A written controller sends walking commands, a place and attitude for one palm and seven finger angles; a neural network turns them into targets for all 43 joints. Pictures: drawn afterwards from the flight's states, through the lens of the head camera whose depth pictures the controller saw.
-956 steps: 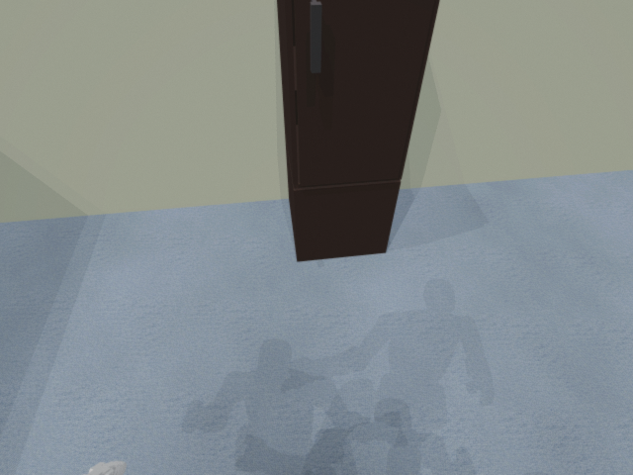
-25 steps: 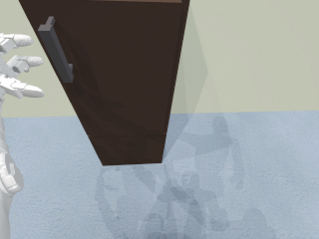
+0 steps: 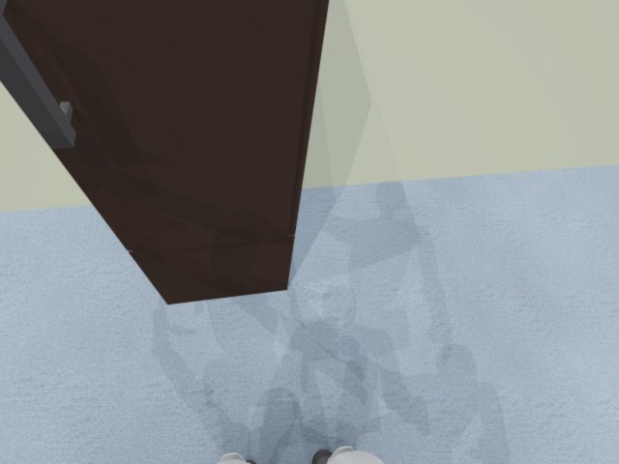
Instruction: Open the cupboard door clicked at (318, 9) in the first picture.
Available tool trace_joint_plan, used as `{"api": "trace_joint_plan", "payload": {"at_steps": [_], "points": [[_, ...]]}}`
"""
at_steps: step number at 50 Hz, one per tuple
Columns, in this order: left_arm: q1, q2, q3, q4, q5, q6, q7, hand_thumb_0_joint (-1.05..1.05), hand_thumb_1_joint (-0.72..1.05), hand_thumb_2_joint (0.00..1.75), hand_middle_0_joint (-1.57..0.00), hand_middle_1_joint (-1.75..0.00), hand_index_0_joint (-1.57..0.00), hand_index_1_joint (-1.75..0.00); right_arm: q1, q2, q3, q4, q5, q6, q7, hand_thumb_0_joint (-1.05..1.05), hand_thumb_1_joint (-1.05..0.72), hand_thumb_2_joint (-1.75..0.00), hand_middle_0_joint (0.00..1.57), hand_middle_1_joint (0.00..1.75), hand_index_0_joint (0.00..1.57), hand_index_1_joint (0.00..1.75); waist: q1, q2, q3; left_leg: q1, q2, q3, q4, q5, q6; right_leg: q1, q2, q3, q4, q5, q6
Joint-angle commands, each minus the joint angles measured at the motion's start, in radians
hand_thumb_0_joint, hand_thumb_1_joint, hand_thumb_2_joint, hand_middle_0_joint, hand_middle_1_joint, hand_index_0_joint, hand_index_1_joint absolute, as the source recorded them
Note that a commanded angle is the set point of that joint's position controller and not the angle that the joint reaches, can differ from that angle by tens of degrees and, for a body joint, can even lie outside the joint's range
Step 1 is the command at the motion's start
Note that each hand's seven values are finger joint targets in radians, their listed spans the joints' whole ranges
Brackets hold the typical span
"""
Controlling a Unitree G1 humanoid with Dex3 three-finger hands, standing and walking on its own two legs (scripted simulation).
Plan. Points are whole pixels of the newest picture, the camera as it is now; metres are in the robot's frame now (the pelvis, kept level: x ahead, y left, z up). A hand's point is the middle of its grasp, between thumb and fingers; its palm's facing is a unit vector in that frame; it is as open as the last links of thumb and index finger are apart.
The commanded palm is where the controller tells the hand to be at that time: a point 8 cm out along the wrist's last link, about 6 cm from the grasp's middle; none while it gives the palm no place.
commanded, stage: move the hooked fingers beside the handle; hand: left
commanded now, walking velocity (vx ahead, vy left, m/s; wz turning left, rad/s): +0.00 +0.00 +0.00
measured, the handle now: (32, 75) +0.52 +0.26 +0.16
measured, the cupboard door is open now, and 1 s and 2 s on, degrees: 0 0 0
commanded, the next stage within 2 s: slide the fingers in behind the handle in 0.80 s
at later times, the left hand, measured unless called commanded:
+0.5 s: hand out of the picture +0.48 +0.32 +0.17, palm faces +0.08 -1.00 +0.02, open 14.0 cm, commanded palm +0.47 +0.36 +0.15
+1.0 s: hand out of the picture +0.50 +0.33 +0.15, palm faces +0.08 -1.00 +0.01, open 13.8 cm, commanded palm +0.48 +0.35 +0.15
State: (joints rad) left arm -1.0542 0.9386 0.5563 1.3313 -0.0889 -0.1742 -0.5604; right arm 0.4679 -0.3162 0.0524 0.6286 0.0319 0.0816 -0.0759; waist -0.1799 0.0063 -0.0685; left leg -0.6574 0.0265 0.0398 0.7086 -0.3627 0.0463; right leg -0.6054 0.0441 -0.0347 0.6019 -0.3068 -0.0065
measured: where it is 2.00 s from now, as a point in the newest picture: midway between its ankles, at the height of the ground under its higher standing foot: outside the picture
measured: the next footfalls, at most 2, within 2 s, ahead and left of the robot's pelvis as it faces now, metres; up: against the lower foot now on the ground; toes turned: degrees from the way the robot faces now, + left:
none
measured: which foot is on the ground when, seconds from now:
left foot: down 0.00-1.00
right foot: down 0.00-1.00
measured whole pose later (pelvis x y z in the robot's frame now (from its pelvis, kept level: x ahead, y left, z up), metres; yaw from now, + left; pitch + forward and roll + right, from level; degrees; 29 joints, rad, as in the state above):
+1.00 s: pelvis +0.00 +0.00 -0.01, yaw +1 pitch +19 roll -4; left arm -1.09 0.94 0.52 1.33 -0.08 -0.17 -0.54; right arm 0.49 -0.31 0.06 0.63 0.03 0.09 -0.07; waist -0.19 0.01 -0.07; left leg -0.72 0.03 0.02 0.77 -0.38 0.05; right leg -0.65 0.05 -0.05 0.63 -0.32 0.00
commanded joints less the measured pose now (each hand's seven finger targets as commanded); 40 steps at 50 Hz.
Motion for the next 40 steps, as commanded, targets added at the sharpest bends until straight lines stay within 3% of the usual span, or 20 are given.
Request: {"api": "trace_joint_plan", "payload": {"at_steps": [1, 6, 7, 9, 10, 11, 13, 14, 16, 17, 18, 20, 22, 24, 25, 28, 30, 33, 36, 40], "points": [[-0.348, 0.324, 0.042, -0.232, -0.033, -0.046, -0.012, 0.0, -0.5, 0.3, -0.3, -1.2, -0.3, -1.2, 0.151, -0.196, -0.073, -0.057, -0.001, -0.001, -0.01, 0.0, -0.9, -0.9, 0.2, 0.3, 0.2, 0.3, 0.04, 0.182, -0.44, 0.397, 0.003, -0.088, -0.008, 0.593, -0.01, 0.101, 0.015, 0.002, -0.011, 0.411, -0.002], [-0.351, 0.305, 0.061, -0.326, -0.054, -0.067, 0.001, 0.0, -0.5, 0.3, -0.3, -1.2, -0.3, -1.2, 0.151, -0.189, -0.082, -0.055, -0.006, 0.005, 0.002, 0.0, -0.9, -0.9, 0.2, 0.3, 0.2, 0.3, 0.047, 0.245, -0.488, 0.504, 0.017, -0.106, 0.007, 0.719, -0.029, 0.069, 0.022, -0.005, -0.007, 0.411, -0.006], [-0.344, 0.273, 0.04, -0.342, -0.058, -0.067, 0.001, 0.0, -0.5, 0.3, -0.3, -1.2, -0.3, -1.2, 0.145, -0.186, -0.08, -0.06, -0.006, 0.004, 0.008, 0.0, -0.9, -0.9, 0.2, 0.3, 0.2, 0.3, 0.048, 0.255, -0.491, 0.511, 0.017, -0.107, 0.005, 0.73, -0.032, 0.069, 0.023, -0.009, -0.007, 0.411, -0.007], [-0.33, 0.243, 0.03, -0.353, -0.067, -0.063, 0.003, 0.0, -0.5, 0.3, -0.3, -1.2, -0.3, -1.2, 0.142, -0.185, -0.083, -0.06, -0.006, 0.003, 0.01, 0.0, -0.9, -0.9, 0.2, 0.3, 0.2, 0.3, 0.046, 0.232, -0.485, 0.53, 0.022, -0.114, 0.01, 0.765, -0.035, 0.053, 0.027, -0.014, -0.007, 0.405, -0.01], [-0.323, 0.247, 0.031, -0.345, -0.065, -0.056, 0.006, 0.0, -0.5, 0.3, -0.3, -1.2, -0.3, -1.2, 0.136, -0.184, -0.083, -0.058, -0.004, 0.004, 0.011, 0.0, -0.9, -0.9, 0.2, 0.3, 0.2, 0.3, 0.049, 0.245, -0.47, 0.529, 0.024, -0.115, 0.007, 0.764, -0.037, 0.046, 0.024, -0.013, -0.009, 0.397, -0.008], [-0.323, 0.202, -0.004, -0.333, -0.065, -0.046, 0.006, 0.0, -0.5, 0.3, -0.3, -1.2, -0.3, -1.2, 0.128, -0.18, -0.08, -0.062, -0.004, 0.003, 0.014, 0.0, -0.9, -0.9, 0.2, 0.3, 0.2, 0.3, 0.043, 0.253, -0.445, 0.515, 0.02, -0.11, 0.003, 0.726, -0.037, 0.035, 0.024, -0.014, -0.013, 0.38, -0.007], [-0.312, 0.194, -0.013, -0.268, -0.06, -0.027, 0.018, 0.0, -0.5, 0.3, -0.3, -1.2, -0.3, -1.2, 0.123, -0.184, -0.078, -0.062, -0.001, 0.001, 0.012, 0.0, -0.9, -0.9, 0.2, 0.3, 0.2, 0.3, 0.03, 0.163, -0.375, 0.439, 0.017, -0.108, -0.01, 0.626, -0.024, 0.039, 0.022, -0.017, -0.017, 0.359, -0.006], [-0.33, 0.216, 0.005, -0.263, -0.061, -0.028, 0.024, 0.0, -0.5, 0.3, -0.3, -1.2, -0.3, -1.2, 0.122, -0.187, -0.075, -0.064, -0.001, 0.0, 0.007, 0.0, -0.9, -0.9, 0.2, 0.3, 0.2, 0.3, 0.032, 0.158, -0.372, 0.422, 0.013, -0.105, -0.01, 0.608, -0.02, 0.053, 0.02, -0.013, -0.014, 0.366, -0.008], [-0.406, 0.212, -0.026, -0.306, -0.036, -0.04, 0.038, 0.0, -0.5, 0.3, -0.3, -1.2, -0.3, -1.2, 0.116, -0.182, -0.074, -0.063, -0.001, -0.006, 0.004, 0.0, -0.9, -0.9, 0.2, 0.3, 0.2, 0.3, 0.021, 0.235, -0.399, 0.455, 0.014, -0.116, -0.01, 0.605, -0.033, 0.025, 0.016, -0.013, -0.01, 0.336, -0.01], [-0.416, 0.196, -0.036, -0.319, -0.035, -0.052, 0.046, 0.0, -0.5, 0.3, -0.3, -1.2, -0.3, -1.2, 0.117, -0.181, -0.074, -0.061, -0.004, -0.01, 0.005, 0.0, -0.9, -0.9, 0.2, 0.3, 0.2, 0.3, 0.017, 0.23, -0.414, 0.478, 0.018, -0.123, -0.008, 0.611, -0.038, 0.016, 0.018, -0.017, -0.009, 0.324, -0.011], [-0.393, 0.216, -0.008, -0.313, -0.039, -0.063, 0.052, 0.0, -0.5, 0.3, -0.3, -1.2, -0.3, -1.2, 0.122, -0.182, -0.076, -0.06, -0.006, -0.012, 0.004, 0.0, -0.9, -0.9, 0.2, 0.3, 0.2, 0.3, 0.025, 0.194, -0.436, 0.481, 0.02, -0.126, -0.005, 0.626, -0.039, 0.035, 0.019, -0.016, -0.006, 0.333, -0.011], [-0.381, 0.242, 0.022, -0.304, -0.055, -0.078, 0.049, 0.0, -0.5, 0.3, -0.3, -1.2, -0.3, -1.2, 0.114, -0.183, -0.071, -0.064, -0.005, -0.012, 0.005, 0.0, -0.9, -0.9, 0.2, 0.3, 0.2, 0.3, 0.033, 0.196, -0.467, 0.483, 0.018, -0.118, 0.004, 0.657, -0.038, 0.066, 0.02, -0.008, 0.002, 0.375, -0.01], [-0.397, 0.178, -0.041, -0.251, -0.048, -0.068, 0.042, 0.0, -0.5, 0.3, -0.3, -1.2, -0.3, -1.2, 0.1, -0.178, -0.066, -0.061, 0.0, -0.014, 0.004, 0.0, -0.9, -0.9, 0.2, 0.3, 0.2, 0.3, 0.015, 0.182, -0.383, 0.431, 0.014, -0.114, -0.004, 0.573, -0.03, 0.038, 0.017, -0.011, -0.007, 0.337, -0.008], [-0.393, 0.182, -0.045, -0.21, -0.045, -0.058, 0.04, 0.0, -0.5, 0.3, -0.3, -1.2, -0.3, -1.2, 0.103, -0.186, -0.063, -0.059, 0.003, -0.017, -0.003, 0.0, -0.9, -0.9, 0.2, 0.3, 0.2, 0.3, 0.008, 0.145, -0.352, 0.389, 0.01, -0.113, -0.014, 0.501, -0.021, 0.038, 0.015, -0.011, -0.01, 0.309, -0.011], [-0.402, 0.219, -0.028, -0.209, -0.04, -0.055, 0.041, 0.0, -0.5, 0.3, -0.3, -1.2, -0.3, -1.2, 0.1, -0.189, -0.062, -0.063, 0.005, -0.019, -0.008, 0.0, -0.9, -0.9, 0.2, 0.3, 0.2, 0.3, 0.01, 0.144, -0.36, 0.372, 0.009, -0.11, -0.015, 0.473, -0.017, 0.048, 0.011, -0.003, -0.011, 0.307, -0.007], [-0.45, 0.229, -0.045, -0.194, -0.026, -0.055, 0.045, 0.0, -0.5, 0.3, -0.3, -1.2, -0.3, -1.2, 0.105, -0.19, -0.055, -0.059, 0.005, -0.028, -0.015, 0.0, -0.9, -0.9, 0.2, 0.3, 0.2, 0.3, -0.003, 0.157, -0.344, 0.336, 0.006, -0.112, -0.018, 0.399, -0.013, 0.036, 0.008, 0.0, -0.013, 0.264, -0.007], [-0.475, 0.288, -0.004, -0.226, -0.024, -0.076, 0.046, 0.0, -0.5, 0.3, -0.3, -1.2, -0.3, -1.2, 0.114, -0.194, -0.055, -0.06, 0.001, -0.03, -0.019, 0.0, -0.9, -0.9, 0.2, 0.3, 0.2, 0.3, 0.002, 0.181, -0.418, 0.363, 0.007, -0.113, -0.007, 0.431, -0.016, 0.056, 0.008, 0.004, -0.002, 0.284, -0.007], [-0.472, 0.27, -0.022, -0.183, -0.024, -0.077, 0.035, 0.0, -0.5, 0.3, -0.3, -1.2, -0.3, -1.2, 0.121, -0.193, -0.053, -0.053, 0.003, -0.031, -0.02, 0.0, -0.9, -0.9, 0.2, 0.3, 0.2, 0.3, -0.011, 0.166, -0.397, 0.339, 0.006, -0.107, 0.002, 0.407, -0.01, 0.044, 0.011, 0.007, -0.006, 0.278, -0.003], [-0.479, 0.274, -0.032, -0.185, -0.013, -0.075, 0.026, 0.0, -0.5, 0.3, -0.3, -1.2, -0.3, -1.2, 0.135, -0.193, -0.053, -0.047, 0.001, -0.027, -0.023, 0.0, -0.9, -0.9, 0.2, 0.3, 0.2, 0.3, -0.008, 0.215, -0.414, 0.362, 0.007, -0.115, 0.006, 0.443, -0.018, 0.022, 0.012, 0.0, 0.0, 0.276, -0.008], [-0.462, 0.314, 0.001, -0.186, -0.019, -0.065, 0.015, 0.0, -0.5, 0.3, -0.3, -1.2, -0.3, -1.2, 0.157, -0.199, -0.054, -0.044, -0.004, -0.02, -0.021, 0.0, -0.9, -0.9, 0.2, 0.3, 0.2, 0.3, -0.002, 0.197, -0.441, 0.361, 0.01, -0.114, 0.015, 0.479, -0.015, 0.034, 0.017, -0.002, 0.003, 0.306, -0.005]]}}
